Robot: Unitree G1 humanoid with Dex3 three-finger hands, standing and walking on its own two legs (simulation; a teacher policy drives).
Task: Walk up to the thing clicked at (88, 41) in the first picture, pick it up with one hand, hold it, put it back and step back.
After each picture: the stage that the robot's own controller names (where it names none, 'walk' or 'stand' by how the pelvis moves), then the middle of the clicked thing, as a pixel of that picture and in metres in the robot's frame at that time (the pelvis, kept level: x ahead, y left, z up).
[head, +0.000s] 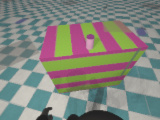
stand; (90, 42) +0.63 +0.05 +0.08
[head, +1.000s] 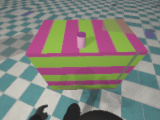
walk; (81, 40) +0.57 +0.14 +0.11
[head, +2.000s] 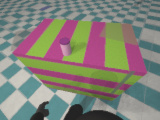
stand; (66, 47) +0.47 +0.23 +0.10
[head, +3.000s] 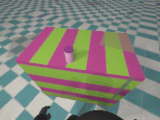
stand; (69, 54) +0.45 +0.19 +0.08
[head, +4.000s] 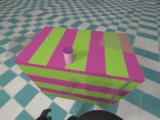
stand; (68, 55) +0.44 +0.19 +0.07
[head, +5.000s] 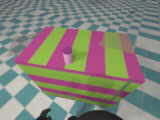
stand; (68, 55) +0.44 +0.20 +0.07
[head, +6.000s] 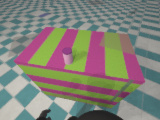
stand; (68, 56) +0.44 +0.20 +0.07
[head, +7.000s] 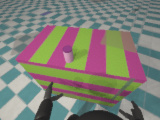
rise first; (68, 54) +0.44 +0.21 +0.08
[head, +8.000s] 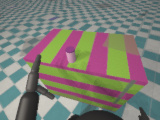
go down; (71, 55) +0.45 +0.22 +0.08
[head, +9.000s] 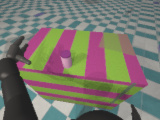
go down; (66, 59) +0.41 +0.19 +0.08
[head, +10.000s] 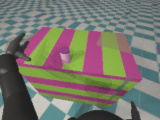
approach; (65, 55) +0.45 +0.20 +0.08
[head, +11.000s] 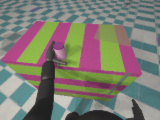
close; (60, 51) +0.45 +0.22 +0.10
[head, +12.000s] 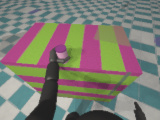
lift; (62, 54) +0.42 +0.20 +0.11
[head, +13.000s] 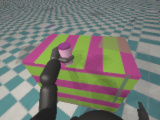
lift; (66, 54) +0.34 +0.17 +0.23
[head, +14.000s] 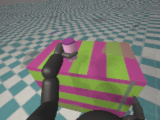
hold; (70, 49) +0.34 +0.15 +0.27
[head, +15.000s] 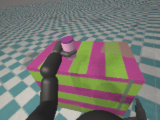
hold; (69, 48) +0.34 +0.15 +0.28
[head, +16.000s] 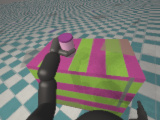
hold; (67, 46) +0.32 +0.15 +0.30
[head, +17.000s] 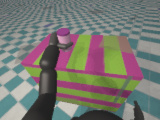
crouch; (65, 40) +0.39 +0.18 +0.28
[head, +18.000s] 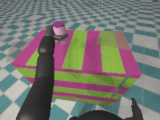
lower; (60, 33) +0.47 +0.20 +0.26
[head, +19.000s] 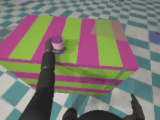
lower; (58, 45) +0.47 +0.21 +0.12
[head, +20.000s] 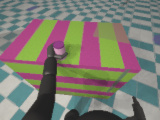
lower; (60, 51) +0.44 +0.21 +0.11
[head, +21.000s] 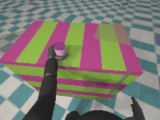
lower; (60, 52) +0.44 +0.21 +0.11
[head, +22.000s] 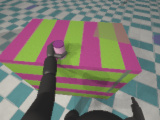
rest; (60, 50) +0.45 +0.21 +0.11
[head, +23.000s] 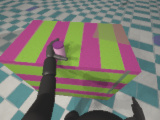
withdraw; (59, 51) +0.44 +0.21 +0.11
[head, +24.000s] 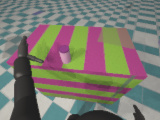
sink last; (65, 54) +0.43 +0.20 +0.10
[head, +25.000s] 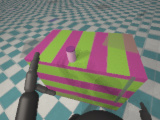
stand; (71, 54) +0.47 +0.21 +0.08
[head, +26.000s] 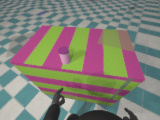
stand; (65, 56) +0.42 +0.21 +0.08
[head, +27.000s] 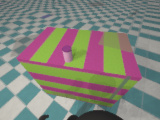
stand; (67, 54) +0.46 +0.21 +0.07
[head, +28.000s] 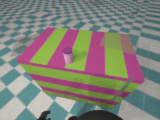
stand; (68, 56) +0.44 +0.20 +0.07
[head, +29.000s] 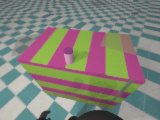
stand; (69, 56) +0.44 +0.19 +0.07
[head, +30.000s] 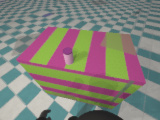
stand; (68, 56) +0.44 +0.20 +0.07
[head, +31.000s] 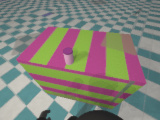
stand; (68, 56) +0.44 +0.20 +0.07
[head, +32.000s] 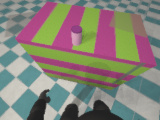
walk; (76, 36) +0.52 +0.14 +0.10
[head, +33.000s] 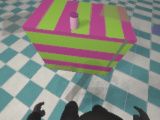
walk; (74, 21) +0.71 +0.22 +0.09
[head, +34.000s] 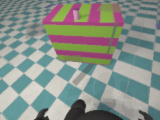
walk; (76, 14) +1.02 +0.30 +0.10
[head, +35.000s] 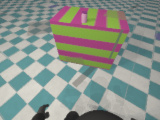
stand; (84, 17) +1.05 +0.17 +0.09
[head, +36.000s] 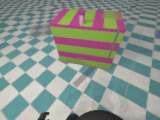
stand; (82, 18) +1.08 +0.17 +0.07
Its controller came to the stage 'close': yes
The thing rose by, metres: 0.25
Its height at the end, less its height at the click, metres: +0.00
